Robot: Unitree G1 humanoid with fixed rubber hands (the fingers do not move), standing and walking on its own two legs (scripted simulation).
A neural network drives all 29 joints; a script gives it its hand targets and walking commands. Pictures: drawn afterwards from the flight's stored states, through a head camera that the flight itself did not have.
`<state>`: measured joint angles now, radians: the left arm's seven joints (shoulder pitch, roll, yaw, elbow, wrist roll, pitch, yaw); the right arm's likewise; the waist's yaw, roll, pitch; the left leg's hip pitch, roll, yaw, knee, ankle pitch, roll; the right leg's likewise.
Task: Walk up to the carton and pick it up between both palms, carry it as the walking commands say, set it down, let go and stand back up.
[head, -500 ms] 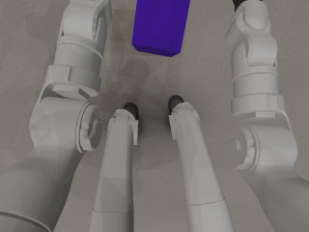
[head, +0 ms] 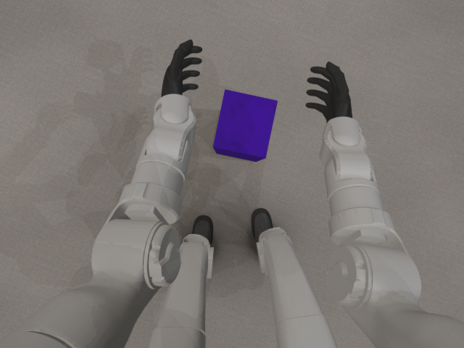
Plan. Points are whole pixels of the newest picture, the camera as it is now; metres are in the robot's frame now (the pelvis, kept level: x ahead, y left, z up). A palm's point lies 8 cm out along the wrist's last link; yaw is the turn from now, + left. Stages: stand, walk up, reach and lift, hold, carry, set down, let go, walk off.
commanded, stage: let go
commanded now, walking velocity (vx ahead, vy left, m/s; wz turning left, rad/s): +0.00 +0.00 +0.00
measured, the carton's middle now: (242, 130) +0.48 -0.06 -0.57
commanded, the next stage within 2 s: stand in 1.20 s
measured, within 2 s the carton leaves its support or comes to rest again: neither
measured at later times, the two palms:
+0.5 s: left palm (101, 205) +0.32 +0.17 -0.04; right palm (412, 228) +0.26 -0.23 -0.03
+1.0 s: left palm (45, 280) +0.24 +0.21 +0.01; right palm (433, 278) +0.21 -0.23 +0.00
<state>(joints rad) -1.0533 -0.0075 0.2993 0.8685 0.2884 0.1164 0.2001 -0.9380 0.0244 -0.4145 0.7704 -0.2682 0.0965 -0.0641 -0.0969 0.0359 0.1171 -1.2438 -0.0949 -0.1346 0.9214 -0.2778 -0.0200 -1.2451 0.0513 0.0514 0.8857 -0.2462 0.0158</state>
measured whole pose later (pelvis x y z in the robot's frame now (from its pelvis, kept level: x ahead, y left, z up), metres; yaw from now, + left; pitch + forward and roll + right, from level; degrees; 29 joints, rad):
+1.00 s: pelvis +0.08 +0.00 +0.08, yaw -2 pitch -3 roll +0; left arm 0.24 0.21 -0.01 0.43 -0.02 0.12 -0.05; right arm 0.24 -0.18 -0.04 0.46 -0.02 0.12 0.06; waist -0.04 0.00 0.08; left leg -0.12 -0.05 -0.06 0.46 -0.28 0.02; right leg -0.16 0.03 0.08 0.47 -0.26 0.00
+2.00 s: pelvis +0.09 +0.00 +0.08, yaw -2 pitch -1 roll +0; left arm 0.20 0.31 0.03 0.90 0.02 0.00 0.01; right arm 0.20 -0.34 0.00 0.90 -0.02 -0.02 -0.02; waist 0.00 0.02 -0.03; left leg -0.13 -0.03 -0.06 0.44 -0.30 0.01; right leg -0.16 0.04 0.07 0.45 -0.27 -0.01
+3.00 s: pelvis +0.06 +0.00 +0.08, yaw -2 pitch -2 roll +0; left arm 0.16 0.36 0.00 1.07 0.01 -0.01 0.00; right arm 0.16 -0.36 0.01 1.05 -0.01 -0.02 -0.01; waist 0.01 0.00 0.02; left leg -0.11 -0.03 -0.04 0.36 -0.21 0.02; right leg -0.14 0.02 0.08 0.36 -0.18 0.01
